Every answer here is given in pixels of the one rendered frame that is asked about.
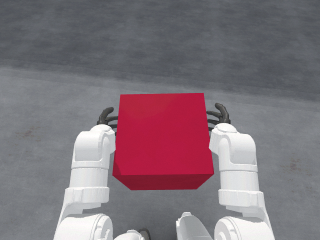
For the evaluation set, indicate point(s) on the left robot forearm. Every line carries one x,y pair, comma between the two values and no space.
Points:
89,174

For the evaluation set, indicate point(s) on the robot left upper arm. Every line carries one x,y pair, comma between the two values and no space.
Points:
85,226

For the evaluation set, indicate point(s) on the robot right upper arm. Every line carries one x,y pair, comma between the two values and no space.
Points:
242,228

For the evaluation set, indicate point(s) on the robot right hand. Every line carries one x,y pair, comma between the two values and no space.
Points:
223,116

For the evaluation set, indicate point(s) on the robot left shin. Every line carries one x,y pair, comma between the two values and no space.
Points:
133,231

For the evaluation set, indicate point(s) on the right robot thigh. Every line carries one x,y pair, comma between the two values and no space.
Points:
190,227

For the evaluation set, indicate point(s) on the robot left hand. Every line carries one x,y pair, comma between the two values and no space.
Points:
103,119

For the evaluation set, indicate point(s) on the right robot forearm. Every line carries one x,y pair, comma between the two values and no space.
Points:
238,172

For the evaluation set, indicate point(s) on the carton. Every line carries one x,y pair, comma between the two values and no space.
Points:
162,142

